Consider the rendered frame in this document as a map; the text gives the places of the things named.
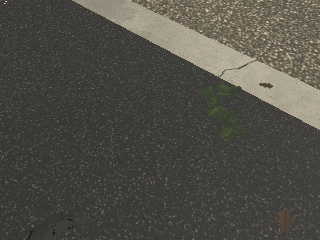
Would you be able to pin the robot left hand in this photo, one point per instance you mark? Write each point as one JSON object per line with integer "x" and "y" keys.
{"x": 56, "y": 225}

